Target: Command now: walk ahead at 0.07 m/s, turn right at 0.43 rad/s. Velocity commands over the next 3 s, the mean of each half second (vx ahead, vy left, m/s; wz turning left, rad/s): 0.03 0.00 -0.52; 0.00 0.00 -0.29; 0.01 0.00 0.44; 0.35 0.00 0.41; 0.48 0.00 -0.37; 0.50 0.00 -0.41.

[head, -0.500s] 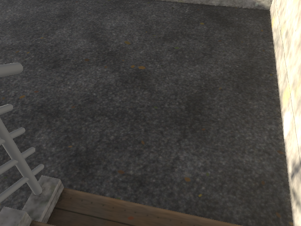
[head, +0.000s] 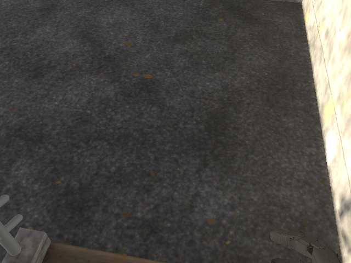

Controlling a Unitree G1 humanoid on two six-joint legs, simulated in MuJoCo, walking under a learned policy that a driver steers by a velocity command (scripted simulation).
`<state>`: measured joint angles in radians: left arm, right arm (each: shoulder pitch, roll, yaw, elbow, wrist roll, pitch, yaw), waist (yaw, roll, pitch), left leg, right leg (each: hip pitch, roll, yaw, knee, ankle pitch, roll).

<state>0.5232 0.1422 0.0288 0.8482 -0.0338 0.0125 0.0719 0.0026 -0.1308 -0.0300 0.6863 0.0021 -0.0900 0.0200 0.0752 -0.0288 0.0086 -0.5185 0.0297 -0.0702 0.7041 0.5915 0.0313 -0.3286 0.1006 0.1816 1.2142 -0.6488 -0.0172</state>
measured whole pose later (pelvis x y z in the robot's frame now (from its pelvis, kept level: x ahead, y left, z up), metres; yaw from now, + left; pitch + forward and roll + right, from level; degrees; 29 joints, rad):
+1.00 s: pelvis +0.14 -0.13 -0.10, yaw -19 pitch -1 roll +2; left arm 0.30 0.15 0.00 0.70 0.02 0.07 0.06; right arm 0.23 -0.15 0.02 0.80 0.01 0.03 -0.01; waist 0.08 -0.04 0.04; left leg -0.21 -0.09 0.08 0.56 -0.34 0.09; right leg -0.72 -0.01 0.23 1.25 -0.17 0.11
